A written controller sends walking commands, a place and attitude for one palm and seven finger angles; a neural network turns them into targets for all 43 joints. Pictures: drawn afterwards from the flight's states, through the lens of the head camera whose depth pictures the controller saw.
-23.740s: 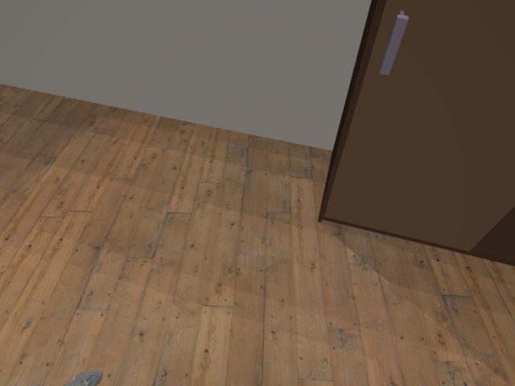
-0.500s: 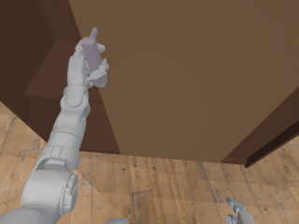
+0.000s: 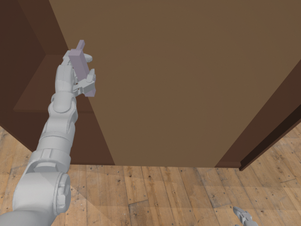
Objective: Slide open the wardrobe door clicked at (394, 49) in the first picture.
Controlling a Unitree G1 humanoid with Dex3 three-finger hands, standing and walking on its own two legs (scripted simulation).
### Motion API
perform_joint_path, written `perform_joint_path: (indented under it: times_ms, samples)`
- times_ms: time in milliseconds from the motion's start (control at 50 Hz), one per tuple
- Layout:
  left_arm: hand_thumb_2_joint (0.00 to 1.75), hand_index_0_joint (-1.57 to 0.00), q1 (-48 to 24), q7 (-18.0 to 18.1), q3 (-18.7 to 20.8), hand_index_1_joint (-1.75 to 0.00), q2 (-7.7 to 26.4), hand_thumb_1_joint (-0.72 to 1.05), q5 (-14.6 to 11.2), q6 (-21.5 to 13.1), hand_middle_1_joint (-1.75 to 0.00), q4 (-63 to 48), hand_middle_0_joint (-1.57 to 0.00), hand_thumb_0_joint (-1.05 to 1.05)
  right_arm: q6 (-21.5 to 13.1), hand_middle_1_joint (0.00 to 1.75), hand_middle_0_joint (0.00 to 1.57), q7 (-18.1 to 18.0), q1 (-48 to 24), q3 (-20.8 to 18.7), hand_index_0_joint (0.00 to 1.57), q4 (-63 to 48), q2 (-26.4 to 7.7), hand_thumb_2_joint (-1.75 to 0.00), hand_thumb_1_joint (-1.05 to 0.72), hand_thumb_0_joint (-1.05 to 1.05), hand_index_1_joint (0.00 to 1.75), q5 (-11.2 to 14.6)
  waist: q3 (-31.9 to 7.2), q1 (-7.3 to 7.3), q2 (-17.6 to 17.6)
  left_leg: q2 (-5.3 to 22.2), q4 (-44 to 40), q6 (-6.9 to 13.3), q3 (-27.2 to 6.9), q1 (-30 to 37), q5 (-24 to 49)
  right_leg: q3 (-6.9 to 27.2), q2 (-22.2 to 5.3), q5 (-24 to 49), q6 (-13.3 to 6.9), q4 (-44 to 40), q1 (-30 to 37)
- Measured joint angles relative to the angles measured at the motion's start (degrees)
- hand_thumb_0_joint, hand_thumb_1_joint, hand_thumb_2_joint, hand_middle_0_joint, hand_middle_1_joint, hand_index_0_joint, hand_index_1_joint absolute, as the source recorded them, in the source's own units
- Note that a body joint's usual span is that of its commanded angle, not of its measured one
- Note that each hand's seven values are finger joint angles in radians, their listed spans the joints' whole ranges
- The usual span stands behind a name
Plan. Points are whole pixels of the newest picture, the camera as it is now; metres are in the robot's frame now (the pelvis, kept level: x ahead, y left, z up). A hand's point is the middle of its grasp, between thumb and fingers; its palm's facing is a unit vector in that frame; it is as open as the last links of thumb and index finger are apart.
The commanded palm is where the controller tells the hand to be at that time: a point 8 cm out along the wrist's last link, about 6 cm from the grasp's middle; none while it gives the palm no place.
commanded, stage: loosen the grip on the handle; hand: left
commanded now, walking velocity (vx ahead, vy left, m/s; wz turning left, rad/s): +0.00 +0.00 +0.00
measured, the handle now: (85, 69) +0.49 +0.21 +0.13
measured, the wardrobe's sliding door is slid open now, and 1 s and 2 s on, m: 0.44 0.44 0.44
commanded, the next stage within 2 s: slip the hand off the handle in 0.54 s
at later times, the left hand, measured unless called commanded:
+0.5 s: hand (87, 79) +0.46 +0.20 +0.13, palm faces +0.24 -0.96 -0.14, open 13.8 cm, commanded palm +0.41 +0.24 +0.13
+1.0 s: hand (75, 78) +0.46 +0.23 +0.12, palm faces +0.26 -0.96 -0.14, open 13.9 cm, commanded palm +0.42 +0.29 +0.12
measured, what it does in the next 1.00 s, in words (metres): stands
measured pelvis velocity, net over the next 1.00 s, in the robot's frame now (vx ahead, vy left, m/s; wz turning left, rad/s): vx -0.01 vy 0.01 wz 0.00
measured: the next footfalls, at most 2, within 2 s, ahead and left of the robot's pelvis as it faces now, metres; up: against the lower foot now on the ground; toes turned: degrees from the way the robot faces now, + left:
none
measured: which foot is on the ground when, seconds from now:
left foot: down 0.00-1.00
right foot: down 0.00-1.00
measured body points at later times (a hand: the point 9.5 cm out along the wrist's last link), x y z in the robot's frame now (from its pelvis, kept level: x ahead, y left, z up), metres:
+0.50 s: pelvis -0.03 +0.00 -0.01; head +0.02 +0.01 +0.44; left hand +0.44 +0.25 +0.14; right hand -0.04 -0.28 -0.12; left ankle +0.01 +0.12 -0.73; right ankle +0.00 -0.11 -0.73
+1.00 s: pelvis -0.01 +0.01 -0.01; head +0.03 +0.02 +0.44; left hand +0.44 +0.28 +0.13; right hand +0.04 -0.26 -0.12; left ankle +0.01 +0.12 -0.73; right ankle +0.00 -0.11 -0.73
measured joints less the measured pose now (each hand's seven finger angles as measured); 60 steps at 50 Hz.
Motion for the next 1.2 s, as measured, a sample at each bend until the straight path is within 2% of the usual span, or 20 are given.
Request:
perform_joint_path:
  times_ms: [20, 60, 100, 160, 200, 260, 320, 440, 540, 640, 700, 840, 1000, 1080, 1200]
  samples:
    - [0.75, -0.27, -0.99, -0.97, 0.68, -1.4, 0.16, 0.64, 0.74, 0.39, -1.35, 2.02, -0.43, -0.06, -1.35, 0.3, 0.2, 0.75, 1.08, -0.71, 0.2, 0.2, 0.57, -0.9, -0.91, 0.01, 0.3, -0.5, -1.33, -0.38, -0.35, -0.25, -0.43, -0.02, -0.38, -0.85, 0.54, -0.39, -0.22, 0.1, -0.28, -0.04, -0.78]
    - [0.73, -0.3, -3.13, -2.45, 3.71, -1.4, 0.59, 0.57, 0.64, 2.41, -1.35, 5.76, -0.44, -0.06, -3.03, 0.3, 0.2, 2.42, 2.56, -0.93, 0.2, 0.77, 1.15, -0.9, -0.91, 0.01, 0.3, -1.2, -3.47, -1.43, -1.26, -0.28, -0.97, -0.12, -1.04, -2.17, 1.5, -1.05, -0.21, 0.68, -0.4, -0.52, -1.87]
    - [0.71, -0.34, -4.14, -1.54, 5.23, -1.4, 1.68, 0.5, 0.54, 3.44, -1.36, 7.3, -0.44, -0.05, -3.8, 0.3, 0.2, 3.84, 3.69, -1.02, 0.2, 0.51, 1.13, -0.9, -0.91, 0.01, 0.3, -1.65, -4.36, -2.51, -1.81, 0.12, -0.85, -0.31, -1.27, -3.13, 1.98, -1.26, 0.2, 1.34, -0.64, -0.81, -2.64]
    - [0.64, -0.38, -3.62, 0.45, 4.25, -1.4, 2.69, 0.36, 1.83, 2.06, -1.37, 6.88, -0.44, -0.03, -4.36, 0.3, 0.2, 5.45, 5.81, -1.84, 0.2, -0.03, 0.07, -0.9, -0.91, 0.01, 0.3, -1.78, -5.1, -3.56, -1.38, 0.61, 0.55, -0.45, -1.4, -5.02, 1.93, -1.34, 0.6, 1.76, -0.92, -0.12, -4.23]
    - [0.58, -0.4, -3.97, 1.1, 4.5, -1.4, 3.24, 0.22, 1.79, 0.86, -1.36, 8.04, -0.4, -0.02, -4.07, 0.3, 0.2, 5.91, 6.74, -2.06, 0.2, 0.47, -0.77, -0.9, -0.91, 0.0, 0.3, -1.6, -5.11, -4.38, -1.22, 0.64, 1.42, -0.28, -1.48, -6.09, 1.88, -1.37, 0.58, 1.75, -0.92, 0.69, -5.25]
    - [0.46, -0.41, -5.13, 0.69, 5.19, -1.39, 4.17, -0.01, 0.88, -0.02, -1.35, 9.86, -0.38, -0.01, -3.42, 0.3, 0.2, 5.98, 8.19, -2.31, 0.2, 1.62, -1.68, -0.9, -0.91, 0.0, 0.3, -1.23, -4.99, -5.17, -1.34, 0.65, 2.21, 0.18, -1.46, -7.32, 1.96, -1.29, 0.57, 1.88, -0.84, 1.48, -6.52]
    - [0.36, -0.4, -5.9, 0.44, 5.05, -1.37, 5.01, -0.21, 1.21, -0.67, -1.34, 11.37, -0.38, 0.0, -2.97, 0.3, 0.2, 5.94, 9.77, -2.72, 0.2, 2.45, -2.32, -0.9, -0.91, 0.01, 0.3, -1.14, -4.85, -5.72, -1.18, 0.62, 2.76, 0.42, -1.43, -8.38, 2.02, -1.15, 0.56, 2.17, -0.75, 1.83, -7.54]
    - [0.25, -0.36, -6.54, 1.52, 6.45, -1.3, 5.65, -0.44, 1.33, -2.88, -1.28, 13.08, -0.35, 0.0, -2.86, 0.3, 0.2, 5.97, 11.42, -2.82, 0.2, 3.86, -2.43, -0.9, -0.91, 0.01, 0.3, -1.39, -4.37, -6.63, -0.97, 0.31, 3.31, 0.76, -1.29, -9.68, 1.98, -0.47, 0.52, 2.54, -0.34, 2.07, -8.92]
    - [0.22, -0.31, -5.79, 2.04, 6.65, -1.23, 5.97, -0.51, 1.19, -4.09, -1.22, 12.18, -0.31, -0.01, -2.97, 0.3, 0.2, 6.22, 12.05, -2.58, 0.2, 4.05, -1.62, -0.9, -0.91, 0.01, 0.3, -1.64, -4.65, -6.95, -0.66, 0.21, 3.3, 0.81, -0.85, -9.86, 1.57, 0.01, 0.44, 2.52, 0.03, 1.64, -9.07]
    - [0.21, -0.3, -3.06, 1.79, 5.62, -1.21, 4.01, -0.53, 0.38, -3.63, -1.2, 8.61, -0.3, -0.01, -2.72, 0.3, 0.2, 6.5, 11.93, -2.35, 0.2, 3.88, -0.8, -0.9, -0.91, 0.01, 0.3, -1.65, -5.37, -6.05, -0.04, -0.19, 2.94, 1.14, -0.69, -9.11, 1.01, 0.17, 0.09, 2.22, 0.49, 0.91, -8.14]
    - [0.2, -0.32, -3.76, 1.36, 6.08, -1.21, 3.35, -0.54, 1.03, -4.44, -1.21, 9.92, -0.32, -0.01, -2.55, 0.3, 0.2, 6.18, 10.57, -1.65, 0.2, 4.03, -0.45, -0.9, -0.91, 0.01, 0.3, -1.9, -5.56, -5.87, 0.02, -0.44, 3.36, 1.3, -1.03, -9.19, 0.59, -0.16, -0.19, 1.79, 0.73, 1.12, -7.92]
    - [0.2, -0.39, -5.33, -0.59, 7.46, -1.24, 4.11, -0.55, 2.04, -4.4, -1.23, 12.24, -0.38, -0.01, -1.54, 0.3, 0.2, 5.58, 7.5, -1.01, 0.2, 2.23, 0.07, -0.9, -0.91, 0.01, 0.3, -2.14, -6.31, -5.59, -0.28, -0.57, 3.98, 1.37, -1.07, -9.87, 0.18, -0.15, -0.35, 1.31, 0.81, 1.84, -8.64]
    - [0.2, -0.38, -5.1, -1.89, 9.62, -1.23, 7.3, -0.55, 2.2, -4.57, -1.21, 13.6, -0.36, -0.01, -0.48, 0.3, 0.2, 4.29, 6.81, -0.62, 0.2, 0.46, -0.39, -0.9, -0.91, 0.0, 0.3, -1.77, -6.17, -5.71, -0.44, -0.27, 4.7, 1.17, -1.32, -10.36, -0.2, -0.33, -0.07, 0.97, 0.61, 2.38, -8.99]
    - [0.2, -0.34, -5.3, -2.79, 10.17, -1.2, 9.94, -0.55, 1.22, -4.89, -1.19, 14.47, -0.33, -0.01, -0.32, 0.3, 0.2, 3.8, 7.61, -0.67, 0.2, 0.96, -0.82, -0.9, -0.91, 0.0, 0.3, -1.41, -5.77, -5.53, -0.51, -0.14, 5.07, 1.01, -1.8, -10.88, -0.31, -0.78, 0.07, 0.84, 0.45, 2.46, -9.21]
    - [0.2, -0.28, -5.44, -6.28, 10.03, -1.17, 13.15, -0.55, -0.64, -5.75, -1.16, 14.37, -0.28, -0.01, -0.27, 0.3, 0.2, 3.42, 9.46, -1.14, 0.2, 2.59, -1.57, -0.9, -0.91, 0.0, 0.3, -0.86, -5.47, -5.11, -0.38, -0.04, 5.57, 0.85, -2.55, -11.87, -0.56, -1.48, 0.2, 0.67, 0.31, 2.34, -9.63]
